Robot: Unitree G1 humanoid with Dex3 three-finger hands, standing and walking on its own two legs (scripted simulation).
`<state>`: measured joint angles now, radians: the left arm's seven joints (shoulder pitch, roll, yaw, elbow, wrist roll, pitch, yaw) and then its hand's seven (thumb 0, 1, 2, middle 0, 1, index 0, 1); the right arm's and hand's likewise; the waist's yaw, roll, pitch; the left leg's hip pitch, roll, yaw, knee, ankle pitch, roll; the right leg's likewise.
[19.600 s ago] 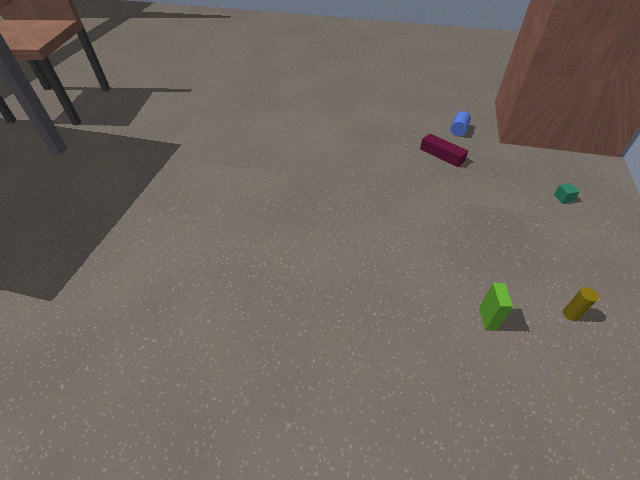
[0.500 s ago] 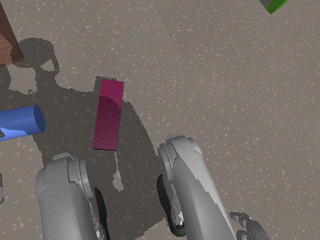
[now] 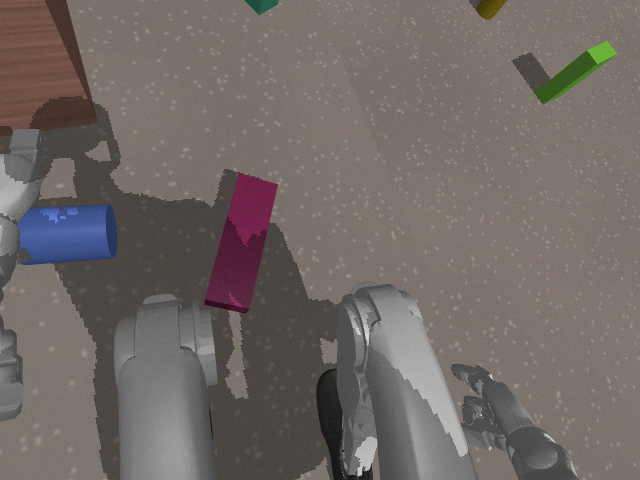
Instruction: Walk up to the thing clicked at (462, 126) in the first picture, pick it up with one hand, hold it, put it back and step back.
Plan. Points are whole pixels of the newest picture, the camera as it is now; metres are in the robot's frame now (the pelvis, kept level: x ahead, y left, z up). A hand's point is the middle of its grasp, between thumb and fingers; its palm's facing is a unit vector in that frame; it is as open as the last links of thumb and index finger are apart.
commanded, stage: approach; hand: left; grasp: from above
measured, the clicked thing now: (68, 233) +0.45 +0.34 -0.28
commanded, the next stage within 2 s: close in in 0.02 s
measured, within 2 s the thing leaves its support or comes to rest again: neither
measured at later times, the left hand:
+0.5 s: hand (53, 233) +0.43 +0.34 -0.21, palm faces -0.46 -0.15 -0.88, open 14.2 cm
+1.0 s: hand (63, 228) +0.44 +0.33 -0.24, palm faces -0.44 -0.12 -0.89, open 14.1 cm
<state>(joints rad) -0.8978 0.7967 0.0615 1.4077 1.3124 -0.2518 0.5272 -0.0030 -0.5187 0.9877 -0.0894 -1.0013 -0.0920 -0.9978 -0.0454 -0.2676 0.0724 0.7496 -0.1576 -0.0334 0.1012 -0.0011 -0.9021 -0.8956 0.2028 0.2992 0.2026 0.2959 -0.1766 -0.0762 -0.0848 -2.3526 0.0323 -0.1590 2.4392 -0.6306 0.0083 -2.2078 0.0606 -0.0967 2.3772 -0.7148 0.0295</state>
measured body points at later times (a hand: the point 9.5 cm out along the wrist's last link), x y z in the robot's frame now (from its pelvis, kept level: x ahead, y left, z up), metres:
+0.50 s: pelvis +0.00 +0.00 -0.01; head +0.26 +0.10 +0.35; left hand +0.45 +0.34 -0.16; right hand +0.04 -0.28 -0.09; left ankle +0.09 +0.13 -0.28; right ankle +0.10 -0.12 -0.28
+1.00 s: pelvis +0.01 +0.00 -0.02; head +0.27 +0.11 +0.33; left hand +0.46 +0.34 -0.19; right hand +0.09 -0.26 -0.10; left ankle +0.09 +0.13 -0.28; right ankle +0.10 -0.12 -0.28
